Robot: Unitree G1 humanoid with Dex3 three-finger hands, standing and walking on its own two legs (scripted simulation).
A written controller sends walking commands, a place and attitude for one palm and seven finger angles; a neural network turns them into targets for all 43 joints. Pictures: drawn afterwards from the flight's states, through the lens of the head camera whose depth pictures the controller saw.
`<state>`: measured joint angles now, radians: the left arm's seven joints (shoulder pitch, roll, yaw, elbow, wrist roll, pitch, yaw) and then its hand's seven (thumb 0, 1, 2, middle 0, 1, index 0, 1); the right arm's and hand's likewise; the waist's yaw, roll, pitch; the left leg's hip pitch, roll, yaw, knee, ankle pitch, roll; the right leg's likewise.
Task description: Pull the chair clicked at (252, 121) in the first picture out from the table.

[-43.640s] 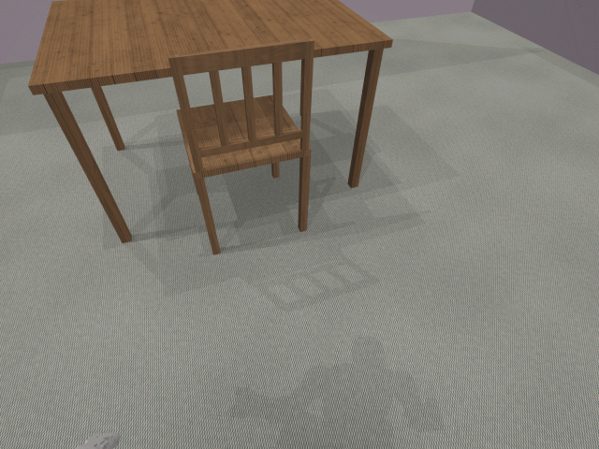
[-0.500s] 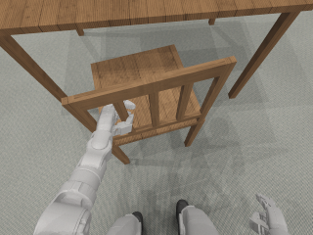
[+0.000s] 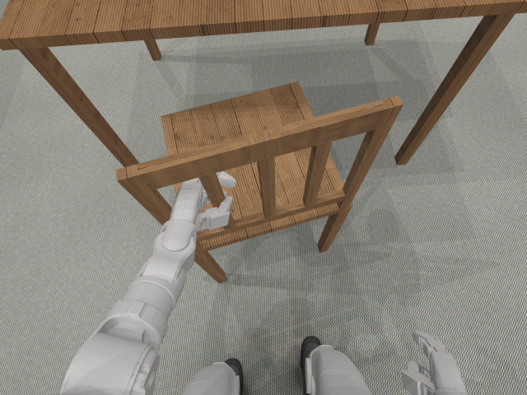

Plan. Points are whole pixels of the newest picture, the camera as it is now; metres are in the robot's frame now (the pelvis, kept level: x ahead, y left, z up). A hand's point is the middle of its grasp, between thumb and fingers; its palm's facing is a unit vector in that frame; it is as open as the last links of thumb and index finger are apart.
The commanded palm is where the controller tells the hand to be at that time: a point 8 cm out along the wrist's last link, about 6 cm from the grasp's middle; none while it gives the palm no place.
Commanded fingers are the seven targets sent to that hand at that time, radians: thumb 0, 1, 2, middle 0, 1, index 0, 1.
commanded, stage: step backward, pulling the chair out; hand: left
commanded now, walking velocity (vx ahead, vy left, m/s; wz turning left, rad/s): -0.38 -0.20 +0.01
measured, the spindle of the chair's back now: (267, 189) +0.44 -0.01 -0.11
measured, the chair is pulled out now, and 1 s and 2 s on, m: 0.21 0.31 0.41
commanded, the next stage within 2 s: none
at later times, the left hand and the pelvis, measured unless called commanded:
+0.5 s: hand (221, 243) +0.33 +0.06 -0.06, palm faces -0.17 -0.97 -0.19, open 5.7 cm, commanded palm +0.31 +0.12 -0.06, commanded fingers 0.00 0.90 0.90 -0.50 -1.45 -0.50 -1.45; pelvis -0.05 +0.00 +0.00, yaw +2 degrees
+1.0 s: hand (216, 274) +0.28 +0.07 -0.05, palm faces -0.18 -0.96 -0.23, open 5.8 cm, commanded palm +0.26 +0.12 -0.05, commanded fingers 0.00 0.90 0.90 -0.50 -1.45 -0.50 -1.45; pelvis -0.10 +0.00 +0.00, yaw +0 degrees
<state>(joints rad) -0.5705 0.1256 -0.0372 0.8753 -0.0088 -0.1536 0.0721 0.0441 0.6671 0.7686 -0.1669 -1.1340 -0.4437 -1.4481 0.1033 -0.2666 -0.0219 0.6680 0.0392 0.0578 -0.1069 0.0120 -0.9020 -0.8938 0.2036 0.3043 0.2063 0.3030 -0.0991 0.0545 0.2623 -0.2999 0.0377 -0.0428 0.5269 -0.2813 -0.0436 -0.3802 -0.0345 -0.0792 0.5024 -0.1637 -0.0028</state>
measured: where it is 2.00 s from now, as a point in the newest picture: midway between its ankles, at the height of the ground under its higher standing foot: outside the picture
